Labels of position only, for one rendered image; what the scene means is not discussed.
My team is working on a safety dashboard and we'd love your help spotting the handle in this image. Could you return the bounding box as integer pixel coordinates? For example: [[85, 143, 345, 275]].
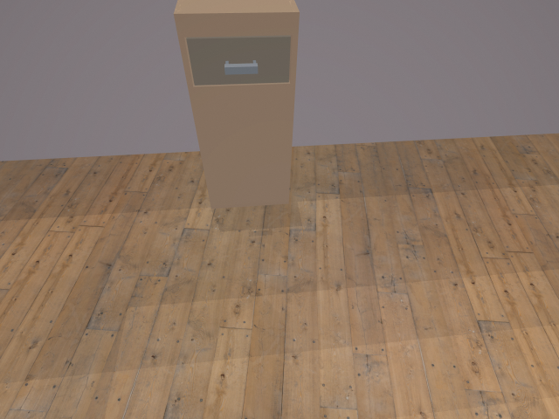
[[224, 60, 258, 75]]

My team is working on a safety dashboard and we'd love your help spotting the drawer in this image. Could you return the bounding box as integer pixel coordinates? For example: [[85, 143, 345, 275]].
[[186, 35, 291, 86]]

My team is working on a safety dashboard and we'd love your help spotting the cabinet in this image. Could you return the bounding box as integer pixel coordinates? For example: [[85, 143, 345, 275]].
[[174, 0, 300, 209]]

